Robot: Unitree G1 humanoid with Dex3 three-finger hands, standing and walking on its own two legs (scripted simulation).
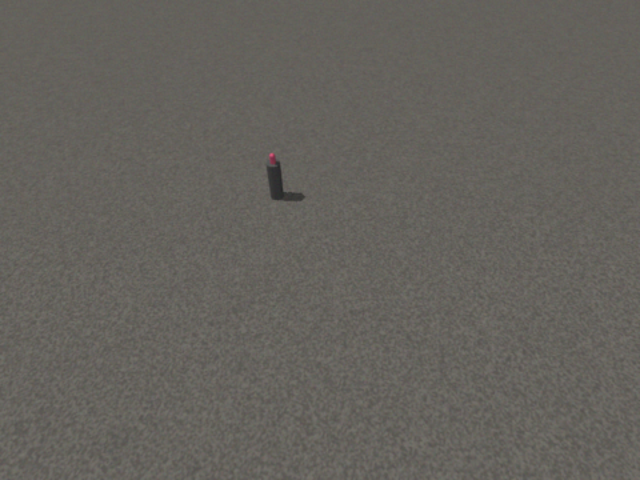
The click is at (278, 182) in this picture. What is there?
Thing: necked bottle
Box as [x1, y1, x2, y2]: [266, 153, 283, 199]
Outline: 271,153 269,155 270,159 266,162 270,193 273,199 279,199 283,196 279,161 275,159 274,154
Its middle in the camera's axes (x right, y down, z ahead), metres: -0.20 -0.29 +1.82
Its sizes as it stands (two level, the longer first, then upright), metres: 0.063 0.063 0.248
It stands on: the floor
